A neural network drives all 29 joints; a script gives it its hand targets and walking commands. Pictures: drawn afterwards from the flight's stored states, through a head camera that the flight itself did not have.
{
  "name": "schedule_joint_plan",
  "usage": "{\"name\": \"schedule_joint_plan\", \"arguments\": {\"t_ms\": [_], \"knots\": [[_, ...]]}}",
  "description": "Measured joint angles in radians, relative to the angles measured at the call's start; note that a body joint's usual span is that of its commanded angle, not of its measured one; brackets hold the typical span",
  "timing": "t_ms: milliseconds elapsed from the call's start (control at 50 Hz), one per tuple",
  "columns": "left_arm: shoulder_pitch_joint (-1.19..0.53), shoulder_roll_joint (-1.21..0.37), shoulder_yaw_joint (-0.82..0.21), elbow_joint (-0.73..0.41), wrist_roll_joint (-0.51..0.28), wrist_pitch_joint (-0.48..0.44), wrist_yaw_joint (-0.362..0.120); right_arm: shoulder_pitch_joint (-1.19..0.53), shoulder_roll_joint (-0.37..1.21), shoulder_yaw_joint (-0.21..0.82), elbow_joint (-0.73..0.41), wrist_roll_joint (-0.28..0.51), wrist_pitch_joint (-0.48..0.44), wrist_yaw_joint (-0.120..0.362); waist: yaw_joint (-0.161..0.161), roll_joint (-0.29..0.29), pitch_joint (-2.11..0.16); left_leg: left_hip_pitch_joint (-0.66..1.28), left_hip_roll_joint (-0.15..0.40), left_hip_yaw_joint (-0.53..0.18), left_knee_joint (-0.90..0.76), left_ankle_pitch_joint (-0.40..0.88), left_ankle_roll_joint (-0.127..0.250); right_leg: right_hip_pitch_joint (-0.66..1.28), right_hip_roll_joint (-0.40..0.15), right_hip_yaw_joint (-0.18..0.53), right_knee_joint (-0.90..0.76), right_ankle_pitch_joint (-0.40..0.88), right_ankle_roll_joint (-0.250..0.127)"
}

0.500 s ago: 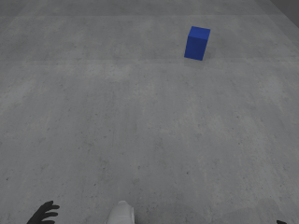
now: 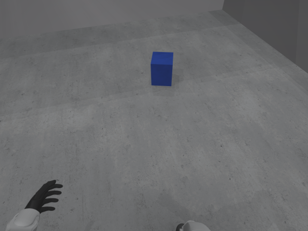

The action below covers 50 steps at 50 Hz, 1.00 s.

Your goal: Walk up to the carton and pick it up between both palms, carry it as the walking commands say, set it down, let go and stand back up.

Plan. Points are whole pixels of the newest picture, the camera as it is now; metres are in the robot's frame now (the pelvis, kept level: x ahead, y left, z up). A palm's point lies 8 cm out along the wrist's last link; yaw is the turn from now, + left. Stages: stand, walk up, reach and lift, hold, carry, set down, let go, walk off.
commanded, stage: walk up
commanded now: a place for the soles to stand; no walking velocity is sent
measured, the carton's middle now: (162, 69) +1.61 -0.15 -0.63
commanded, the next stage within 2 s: none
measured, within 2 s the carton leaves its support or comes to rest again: neither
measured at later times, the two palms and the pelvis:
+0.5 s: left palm (62, 171) +0.34 +0.30 -0.10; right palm (262, 131) +0.40 -0.37 -0.05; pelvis +0.28 -0.03 -0.01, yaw -1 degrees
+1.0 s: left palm (100, 95) +0.63 +0.21 -0.05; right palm (263, 100) +0.58 -0.47 -0.08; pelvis +0.52 -0.13 +0.01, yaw +0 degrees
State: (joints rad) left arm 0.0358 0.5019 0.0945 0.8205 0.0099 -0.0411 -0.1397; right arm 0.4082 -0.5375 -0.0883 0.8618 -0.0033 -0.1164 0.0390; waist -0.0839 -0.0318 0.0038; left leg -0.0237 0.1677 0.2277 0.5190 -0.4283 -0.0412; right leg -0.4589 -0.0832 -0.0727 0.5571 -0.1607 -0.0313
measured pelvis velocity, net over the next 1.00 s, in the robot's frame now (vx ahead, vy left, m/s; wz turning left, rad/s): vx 0.52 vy -0.13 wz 0.00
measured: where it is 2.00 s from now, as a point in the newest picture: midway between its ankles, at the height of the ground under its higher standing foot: (178, 130)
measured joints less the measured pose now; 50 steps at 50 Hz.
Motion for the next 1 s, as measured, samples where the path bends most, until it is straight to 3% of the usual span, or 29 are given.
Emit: {"name": "schedule_joint_plan", "arguments": {"t_ms": [20, 40, 80, 120, 260, 380, 420, 480, 520, 660, 740, 800, 840, 900, 940, 1000], "knots": [[-0.005, 0.002, 0.006, -0.012, 0.001, -0.009, 0.012, -0.007, 0.004, 0.001, 0.002, 0.001, 0.007, -0.003, 0.004, 0.006, 0.012, -0.040, 0.025, -0.025, 0.127, -0.010, 0.023, 0.006, 0.014, -0.006, 0.020, 0.043, -0.012], [-0.002, -0.001, 0.009, -0.024, -0.001, -0.016, 0.026, -0.025, 0.010, 0.005, 0.005, 0.009, 0.013, -0.007, 0.013, 0.014, 0.028, -0.104, 0.023, -0.093, 0.285, -0.005, 0.043, 0.001, 0.027, -0.009, 0.068, 0.029, -0.016], [0.025, -0.017, 0.004, -0.037, -0.008, -0.020, 0.047, -0.061, 0.024, 0.020, 0.001, 0.023, 0.022, -0.013, 0.025, 0.035, 0.052, -0.234, -0.011, -0.207, 0.530, 0.028, 0.073, 0.035, 0.049, -0.016, 0.091, -0.029, -0.021], [0.063, -0.038, -0.001, -0.037, -0.013, -0.022, 0.061, -0.082, 0.035, 0.028, -0.008, 0.017, 0.020, -0.011, 0.041, 0.060, 0.057, -0.344, -0.018, -0.237, 0.603, 0.086, 0.080, 0.090, 0.071, -0.027, 0.050, -0.056, -0.025], [0.212, -0.051, -0.001, -0.052, -0.005, -0.038, 0.072, -0.112, 0.068, 0.031, -0.025, -0.007, 0.035, 0.027, 0.110, 0.079, 0.061, -0.538, -0.015, -0.187, 0.314, 0.217, 0.041, 0.258, 0.125, -0.048, -0.066, -0.117, -0.040], [0.301, -0.016, 0.005, -0.042, -0.002, -0.029, 0.077, -0.166, 0.084, 0.024, -0.060, 0.001, 0.035, 0.039, 0.141, 0.033, 0.064, -0.496, -0.066, -0.138, 0.096, 0.320, 0.080, 0.387, 0.132, -0.051, -0.068, -0.234, -0.021], [0.319, -0.014, -0.001, -0.043, -0.003, -0.024, 0.083, -0.169, 0.066, 0.015, -0.092, -0.009, 0.018, 0.028, 0.143, 0.022, 0.059, -0.433, -0.091, -0.123, 0.047, 0.314, 0.110, 0.362, 0.115, -0.044, 0.077, -0.305, -0.022], [0.299, -0.016, -0.019, -0.039, -0.012, -0.020, 0.091, -0.178, 0.063, 0.009, -0.123, 0.008, 0.009, 0.002, 0.124, -0.015, 0.073, -0.418, -0.106, -0.099, 0.132, 0.257, 0.106, 0.176, 0.111, 0.051, 0.501, -0.273, -0.011], [0.282, -0.012, -0.025, -0.038, -0.010, -0.021, 0.088, -0.171, 0.069, 0.013, -0.132, 0.017, 0.009, -0.007, 0.112, -0.042, 0.070, -0.372, -0.111, -0.082, 0.116, 0.222, 0.098, 0.070, 0.089, 0.079, 0.609, -0.228, -0.003], [0.207, -0.019, -0.011, -0.021, 0.013, -0.004, 0.038, -0.088, 0.048, 0.013, -0.112, 0.000, -0.006, 0.003, 0.055, -0.042, 0.034, -0.225, -0.101, -0.074, 0.020, 0.167, 0.072, -0.095, -0.034, 0.065, 0.303, -0.106, 0.043], [0.152, -0.018, 0.003, -0.001, 0.016, -0.001, 0.020, -0.036, 0.025, 0.003, -0.075, 0.001, 0.002, 0.010, 0.025, -0.019, 0.016, -0.155, -0.085, -0.091, 0.000, 0.115, 0.048, -0.082, -0.046, 0.048, 0.145, -0.013, 0.050], [0.124, -0.012, 0.011, -0.004, 0.013, -0.008, 0.021, -0.014, 0.013, 0.001, -0.048, -0.001, 0.015, 0.011, 0.012, -0.001, 0.000, -0.120, -0.063, -0.110, 0.031, 0.050, 0.035, -0.007, -0.021, 0.021, 0.043, -0.015, 0.036], [0.111, -0.006, 0.018, -0.023, 0.014, -0.024, 0.037, -0.014, 0.010, 0.001, -0.038, -0.003, 0.023, 0.005, 0.018, 0.016, 0.009, -0.159, -0.039, -0.148, 0.185, -0.002, 0.060, 0.025, 0.008, 0.009, 0.037, 0.021, 0.022], [0.118, -0.025, 0.008, -0.049, 0.005, -0.035, 0.064, -0.051, 0.020, 0.015, -0.026, 0.013, 0.035, -0.010, 0.047, 0.049, 0.037, -0.303, -0.086, -0.263, 0.519, 0.009, 0.088, 0.049, 0.035, -0.011, 0.096, -0.048, -0.001], [0.139, -0.039, 0.001, -0.052, -0.002, -0.035, 0.076, -0.067, 0.030, 0.022, -0.027, 0.010, 0.033, -0.011, 0.065, 0.069, 0.040, -0.380, -0.089, -0.267, 0.574, 0.053, 0.083, 0.095, 0.052, -0.027, 0.063, -0.072, -0.013], [0.181, -0.046, -0.002, -0.055, -0.002, -0.038, 0.084, -0.083, 0.049, 0.029, -0.031, -0.005, 0.032, 0.002, 0.091, 0.082, 0.042, -0.454, -0.076, -0.237, 0.482, 0.089, 0.057, 0.161, 0.073, -0.047, 0.007, -0.083, -0.021]]}}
